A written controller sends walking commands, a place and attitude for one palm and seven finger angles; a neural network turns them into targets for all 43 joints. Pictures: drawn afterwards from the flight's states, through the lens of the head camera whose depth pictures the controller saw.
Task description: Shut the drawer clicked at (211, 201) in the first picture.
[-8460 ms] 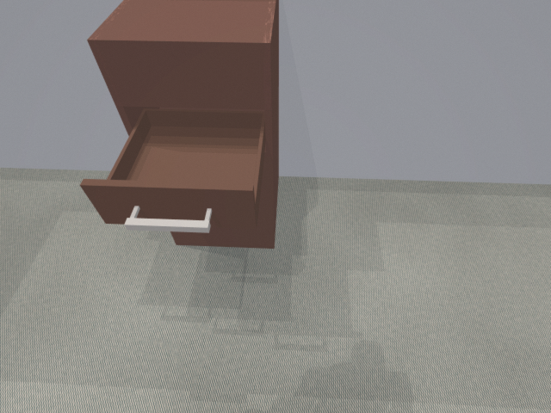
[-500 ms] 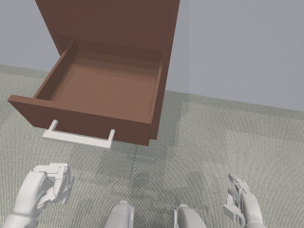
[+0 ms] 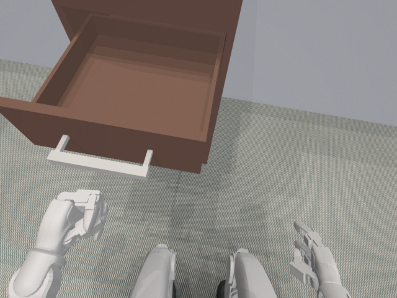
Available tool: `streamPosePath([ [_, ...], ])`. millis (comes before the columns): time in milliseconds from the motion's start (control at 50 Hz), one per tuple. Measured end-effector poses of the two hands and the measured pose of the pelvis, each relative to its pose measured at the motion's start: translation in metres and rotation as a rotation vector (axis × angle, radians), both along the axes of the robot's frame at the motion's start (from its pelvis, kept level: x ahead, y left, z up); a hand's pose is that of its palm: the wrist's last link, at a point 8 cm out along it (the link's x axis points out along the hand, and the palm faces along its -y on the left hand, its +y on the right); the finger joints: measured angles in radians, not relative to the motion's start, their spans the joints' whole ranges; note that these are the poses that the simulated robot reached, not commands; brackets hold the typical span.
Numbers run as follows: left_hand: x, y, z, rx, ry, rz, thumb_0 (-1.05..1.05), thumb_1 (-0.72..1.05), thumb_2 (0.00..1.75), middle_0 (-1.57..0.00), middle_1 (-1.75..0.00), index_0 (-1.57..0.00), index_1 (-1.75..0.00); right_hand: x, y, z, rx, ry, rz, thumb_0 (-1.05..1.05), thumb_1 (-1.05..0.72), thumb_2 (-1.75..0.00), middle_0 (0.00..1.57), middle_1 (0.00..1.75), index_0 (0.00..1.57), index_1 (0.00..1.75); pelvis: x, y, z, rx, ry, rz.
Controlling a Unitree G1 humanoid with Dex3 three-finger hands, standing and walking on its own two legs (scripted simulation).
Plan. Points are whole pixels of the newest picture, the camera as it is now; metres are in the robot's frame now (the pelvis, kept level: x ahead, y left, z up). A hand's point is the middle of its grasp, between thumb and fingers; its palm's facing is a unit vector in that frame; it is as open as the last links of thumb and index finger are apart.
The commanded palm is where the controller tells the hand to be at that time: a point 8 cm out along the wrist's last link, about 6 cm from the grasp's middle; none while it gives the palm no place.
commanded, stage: bring the fist close to the handle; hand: left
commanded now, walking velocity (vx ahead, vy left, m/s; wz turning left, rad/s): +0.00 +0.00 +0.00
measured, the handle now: (103, 156) +0.37 +0.22 +0.01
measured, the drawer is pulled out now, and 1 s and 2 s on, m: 0.30 0.30 0.18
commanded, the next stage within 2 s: push the drawer shut in 0.48 s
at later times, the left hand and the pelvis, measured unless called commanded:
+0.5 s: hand (106, 216) +0.26 +0.18 +0.01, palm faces -0.12 -0.99 -0.06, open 3.3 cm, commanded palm +0.25 +0.24 +0.02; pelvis +0.00 -0.01 -0.01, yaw +0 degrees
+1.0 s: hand (108, 197) +0.29 +0.19 +0.01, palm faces -0.14 -0.99 -0.05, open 3.2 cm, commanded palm +0.30 +0.23 +0.02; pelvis +0.00 +0.00 -0.01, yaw +0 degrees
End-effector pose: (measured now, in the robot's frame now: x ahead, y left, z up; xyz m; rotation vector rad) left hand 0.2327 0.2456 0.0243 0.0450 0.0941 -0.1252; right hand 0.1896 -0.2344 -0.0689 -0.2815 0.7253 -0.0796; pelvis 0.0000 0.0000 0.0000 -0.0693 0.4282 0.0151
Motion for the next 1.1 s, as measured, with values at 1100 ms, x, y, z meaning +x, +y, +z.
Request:
streamPosePath([
  [1100,0.049,0.003,-0.016,0.013,-0.031,-0.001,0.0,0.83,0.93,-1.39,-1.6,-1.4,-1.6,-0.024,-0.01,-0.023,-0.036,0.137,-0.009,0.02,-0.9,-0.9,0.2,0.3,0.2,0.3,-0.003,0.0,-0.008,-0.007,0.042,0.004],
])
